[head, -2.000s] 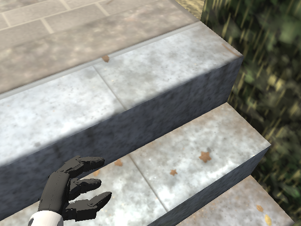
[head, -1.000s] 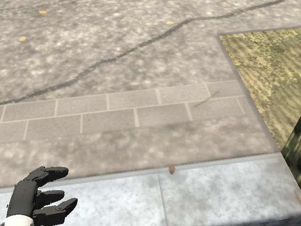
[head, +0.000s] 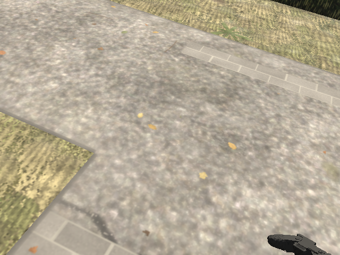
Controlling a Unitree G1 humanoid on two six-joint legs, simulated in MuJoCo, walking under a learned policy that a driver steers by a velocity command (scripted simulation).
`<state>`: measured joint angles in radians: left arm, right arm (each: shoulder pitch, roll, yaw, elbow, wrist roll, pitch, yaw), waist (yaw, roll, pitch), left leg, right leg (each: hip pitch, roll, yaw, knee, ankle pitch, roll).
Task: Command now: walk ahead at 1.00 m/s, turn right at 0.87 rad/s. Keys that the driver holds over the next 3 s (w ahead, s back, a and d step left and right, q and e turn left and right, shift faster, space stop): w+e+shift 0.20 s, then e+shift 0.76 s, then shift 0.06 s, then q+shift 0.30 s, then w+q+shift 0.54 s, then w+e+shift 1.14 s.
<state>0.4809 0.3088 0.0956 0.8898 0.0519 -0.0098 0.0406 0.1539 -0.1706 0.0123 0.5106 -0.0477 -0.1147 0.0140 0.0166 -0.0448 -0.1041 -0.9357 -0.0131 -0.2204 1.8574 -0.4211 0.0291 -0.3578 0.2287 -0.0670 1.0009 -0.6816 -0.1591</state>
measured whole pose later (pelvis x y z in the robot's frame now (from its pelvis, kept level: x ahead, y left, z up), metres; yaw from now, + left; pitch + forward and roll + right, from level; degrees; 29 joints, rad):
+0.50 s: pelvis +0.41 -0.01 +0.05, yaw -22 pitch +1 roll +3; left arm 0.06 0.33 0.05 0.53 0.04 -0.03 -0.06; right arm 0.41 -0.30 -0.05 0.83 0.00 -0.11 -0.02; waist -0.05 -0.06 0.03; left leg 0.02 0.08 0.22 0.70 -0.46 -0.06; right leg -0.61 0.03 -0.08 0.62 0.02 -0.12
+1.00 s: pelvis +0.58 -0.03 +0.07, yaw -50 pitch +1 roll +0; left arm 0.27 0.36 0.11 0.65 0.01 0.06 0.00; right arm 0.07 -0.28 0.01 0.62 -0.01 0.00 -0.05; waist 0.08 -0.02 0.03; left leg -0.37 -0.05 -0.15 0.52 -0.19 -0.01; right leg -0.35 0.29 0.35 0.58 -0.23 -0.07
